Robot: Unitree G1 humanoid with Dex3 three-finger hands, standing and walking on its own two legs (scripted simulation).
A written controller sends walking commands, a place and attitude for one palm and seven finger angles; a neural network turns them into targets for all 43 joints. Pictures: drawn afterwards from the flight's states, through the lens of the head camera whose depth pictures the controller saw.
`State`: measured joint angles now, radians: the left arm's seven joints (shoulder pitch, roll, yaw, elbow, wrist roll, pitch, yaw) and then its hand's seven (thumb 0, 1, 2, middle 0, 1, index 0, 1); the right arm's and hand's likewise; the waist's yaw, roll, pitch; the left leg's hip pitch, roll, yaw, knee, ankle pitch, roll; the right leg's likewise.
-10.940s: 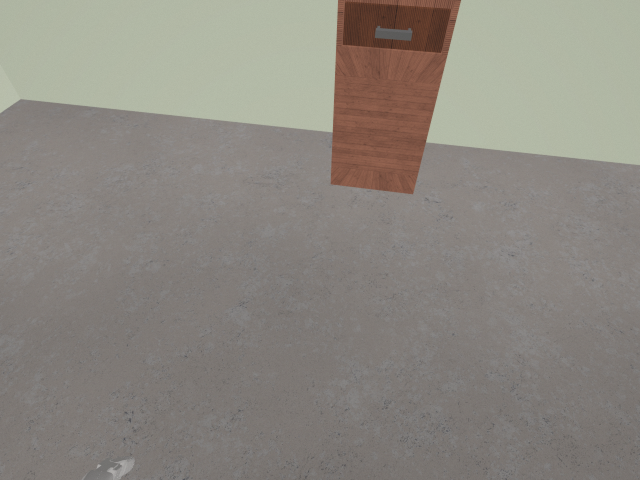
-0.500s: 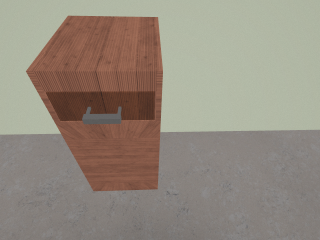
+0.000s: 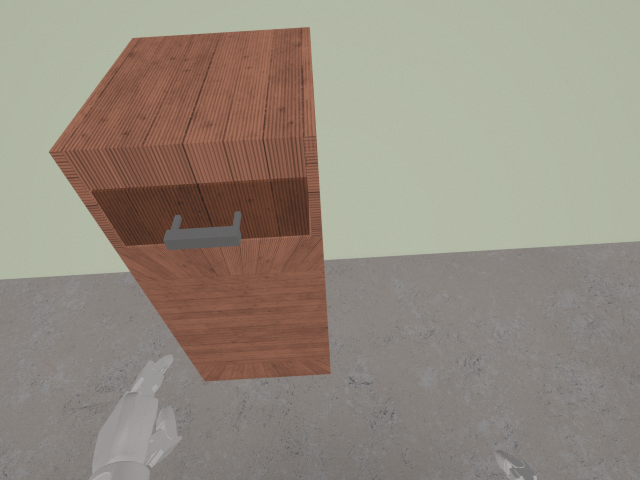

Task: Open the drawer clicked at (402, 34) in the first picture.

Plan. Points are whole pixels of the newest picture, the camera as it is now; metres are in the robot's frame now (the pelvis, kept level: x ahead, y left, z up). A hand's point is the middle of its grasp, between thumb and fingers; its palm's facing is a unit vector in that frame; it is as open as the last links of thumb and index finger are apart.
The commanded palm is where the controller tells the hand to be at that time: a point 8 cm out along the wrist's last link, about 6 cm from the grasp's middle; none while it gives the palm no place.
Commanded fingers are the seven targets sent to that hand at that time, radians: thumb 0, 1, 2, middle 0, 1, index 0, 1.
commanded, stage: raise the hand with hooked fingers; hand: left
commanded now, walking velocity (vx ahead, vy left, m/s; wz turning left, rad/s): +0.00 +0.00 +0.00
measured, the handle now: (205, 228) +0.52 +0.23 -0.01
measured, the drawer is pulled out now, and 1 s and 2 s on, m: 0.00 0.00 0.00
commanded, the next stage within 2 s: move the hooked fingers above the handle in 1.70 s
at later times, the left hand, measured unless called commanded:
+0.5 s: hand (161, 386) +0.23 +0.21 +0.01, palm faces +0.20 +0.01 -0.98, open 10.3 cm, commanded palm +0.19 +0.22 +0.05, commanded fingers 0.00 0.06 0.54 -0.26 -0.84 -0.26 -0.84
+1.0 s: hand (153, 311) +0.31 +0.23 +0.06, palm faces +0.17 -0.11 -0.98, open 13.1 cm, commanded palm +0.28 +0.22 +0.12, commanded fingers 0.00 -0.50 0.30 -0.30 -1.20 -0.30 -1.20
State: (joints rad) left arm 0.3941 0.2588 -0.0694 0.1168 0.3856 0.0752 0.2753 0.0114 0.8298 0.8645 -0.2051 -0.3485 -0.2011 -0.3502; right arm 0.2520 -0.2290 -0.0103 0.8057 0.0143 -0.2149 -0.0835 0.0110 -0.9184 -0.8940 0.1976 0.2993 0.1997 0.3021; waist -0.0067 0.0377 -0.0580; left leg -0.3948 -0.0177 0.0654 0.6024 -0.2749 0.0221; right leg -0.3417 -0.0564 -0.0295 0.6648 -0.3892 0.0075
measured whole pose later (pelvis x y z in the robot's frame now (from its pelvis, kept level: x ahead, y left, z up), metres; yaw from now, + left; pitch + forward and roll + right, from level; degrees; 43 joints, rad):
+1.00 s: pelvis +0.01 +0.00 -0.01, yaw -5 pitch +6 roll +1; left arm 0.11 0.39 -0.03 0.02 0.92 0.22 0.31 0.00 -0.30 0.38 -0.30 -1.08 -0.30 -1.08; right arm 0.11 -0.26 -0.06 0.65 0.00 0.07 -0.04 0.01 -0.91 -0.89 0.19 0.30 0.20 0.30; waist 0.05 0.06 -0.10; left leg -0.45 -0.04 -0.06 0.70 -0.35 -0.01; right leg -0.41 0.00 0.05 0.73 -0.42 0.00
